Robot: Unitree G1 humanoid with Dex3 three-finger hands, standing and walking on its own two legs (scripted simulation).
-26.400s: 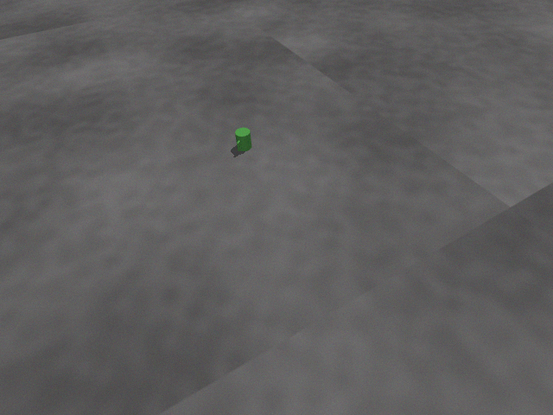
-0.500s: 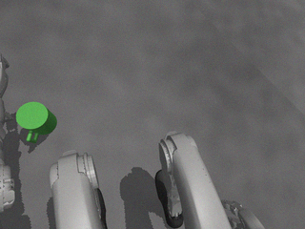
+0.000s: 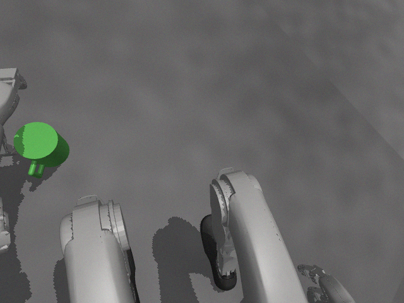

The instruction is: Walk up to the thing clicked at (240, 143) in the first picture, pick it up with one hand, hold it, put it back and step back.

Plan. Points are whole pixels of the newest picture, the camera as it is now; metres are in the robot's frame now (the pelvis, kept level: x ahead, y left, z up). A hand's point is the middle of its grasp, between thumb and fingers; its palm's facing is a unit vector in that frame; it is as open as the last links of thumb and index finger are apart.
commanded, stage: home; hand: left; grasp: from above
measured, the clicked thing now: (42, 152) +0.46 +0.30 -0.30
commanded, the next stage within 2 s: none
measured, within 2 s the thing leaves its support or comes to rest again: neither
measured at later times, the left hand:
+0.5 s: hand out of the picture +0.42 +0.29 -0.01, palm faces -0.36 -0.40 -0.85, open 10.1 cm
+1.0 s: hand out of the picture +0.27 +0.23 +0.19, palm faces +0.03 -0.92 -0.40, open 7.4 cm
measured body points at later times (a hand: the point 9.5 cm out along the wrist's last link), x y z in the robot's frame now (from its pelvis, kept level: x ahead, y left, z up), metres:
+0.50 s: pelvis +0.02 +0.00 +0.10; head +0.21 +0.05 +0.51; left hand +0.43 +0.30 +0.04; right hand +0.12 -0.26 -0.02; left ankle +0.09 +0.13 -0.31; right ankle +0.11 -0.13 -0.31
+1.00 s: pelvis +0.05 +0.00 +0.28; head +0.14 +0.04 +0.71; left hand +0.27 +0.28 +0.21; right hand +0.27 -0.21 +0.19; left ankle +0.09 +0.13 -0.31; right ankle +0.11 -0.13 -0.31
